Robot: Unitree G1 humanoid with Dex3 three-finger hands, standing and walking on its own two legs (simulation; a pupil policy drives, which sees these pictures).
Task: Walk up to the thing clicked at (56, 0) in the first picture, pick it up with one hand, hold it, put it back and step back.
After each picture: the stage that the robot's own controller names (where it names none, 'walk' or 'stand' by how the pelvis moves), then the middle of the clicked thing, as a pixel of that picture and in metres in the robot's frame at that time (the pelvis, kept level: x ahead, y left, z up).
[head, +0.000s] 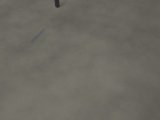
stand; out of the picture +2.22 +0.42 -0.66
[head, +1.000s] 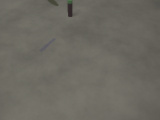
walk; (70, 8) +2.09 +0.19 -0.64
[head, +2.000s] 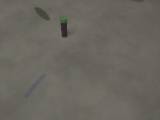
walk; (64, 27) +1.42 +0.20 -0.65
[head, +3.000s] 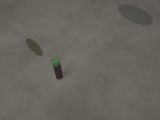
walk; (57, 69) +0.90 +0.25 -0.64
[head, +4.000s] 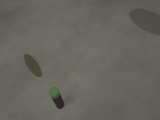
walk; (57, 98) +0.56 +0.27 -0.62
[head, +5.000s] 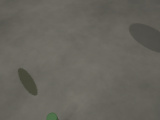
stand; out of the picture +0.40 +0.24 -0.64
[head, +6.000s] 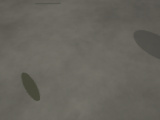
stand; out of the picture +0.37 +0.23 -0.65
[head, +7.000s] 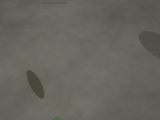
stand; out of the picture +0.39 +0.21 -0.66
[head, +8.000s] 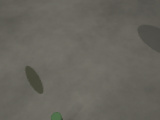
stand; out of the picture +0.40 +0.22 -0.66
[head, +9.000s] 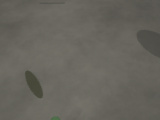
stand; out of the picture +0.39 +0.23 -0.66
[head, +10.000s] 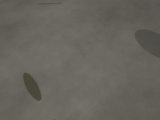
stand; out of the picture +0.37 +0.24 -0.66
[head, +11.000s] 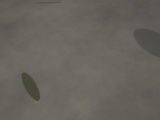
stand; out of the picture +0.37 +0.24 -0.66
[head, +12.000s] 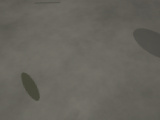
stand; out of the picture +0.37 +0.24 -0.66
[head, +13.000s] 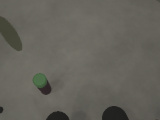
go down; (43, 85) +0.43 +0.22 -0.47
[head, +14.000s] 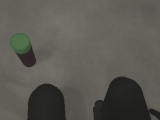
go down; (25, 52) +0.48 +0.23 -0.27
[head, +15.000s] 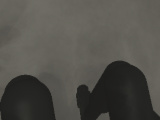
close in; out of the picture +0.48 +0.26 -0.19
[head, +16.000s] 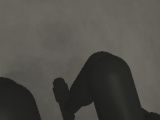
close; out of the picture +0.47 +0.29 -0.17
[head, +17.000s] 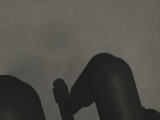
lift; out of the picture +0.43 +0.28 -0.18
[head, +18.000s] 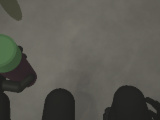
lift; (16, 67) +0.34 +0.22 +0.00
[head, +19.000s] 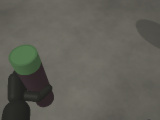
hold; (36, 81) +0.32 +0.18 +0.06
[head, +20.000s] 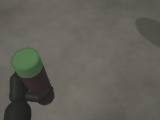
hold; (37, 81) +0.32 +0.17 +0.05
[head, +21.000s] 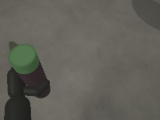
crouch; (34, 76) +0.36 +0.18 +0.00
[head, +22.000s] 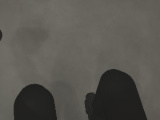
lower; out of the picture +0.51 +0.25 -0.04
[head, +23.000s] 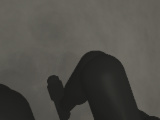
lower; out of the picture +0.49 +0.29 -0.18
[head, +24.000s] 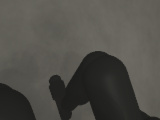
lower; out of the picture +0.48 +0.30 -0.18
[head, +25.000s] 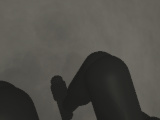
lower; out of the picture +0.48 +0.29 -0.18
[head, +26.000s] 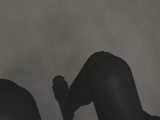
lower; out of the picture +0.47 +0.29 -0.18
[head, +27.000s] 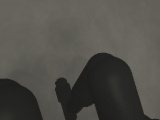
draw back; out of the picture +0.47 +0.26 -0.18
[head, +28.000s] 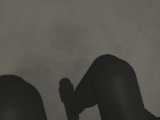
stand; out of the picture +0.47 +0.26 -0.18
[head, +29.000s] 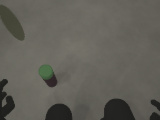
walk; (49, 77) +0.45 +0.19 -0.44
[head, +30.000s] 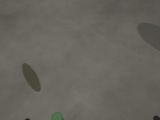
stand; out of the picture +0.39 +0.18 -0.60
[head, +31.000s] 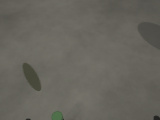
stand; out of the picture +0.40 +0.19 -0.60
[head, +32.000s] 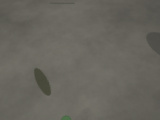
stand; out of the picture +0.40 +0.16 -0.65
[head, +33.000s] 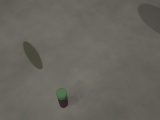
walk; (62, 98) +0.47 +0.13 -0.64
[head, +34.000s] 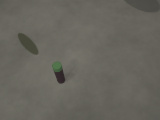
walk; (59, 73) +0.69 +0.23 -0.62
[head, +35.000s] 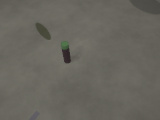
stand; (66, 52) +1.01 +0.23 -0.63
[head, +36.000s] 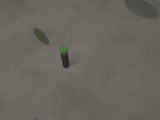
stand; (64, 57) +1.00 +0.22 -0.65
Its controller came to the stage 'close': yes
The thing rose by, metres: 0.69
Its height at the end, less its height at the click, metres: +0.00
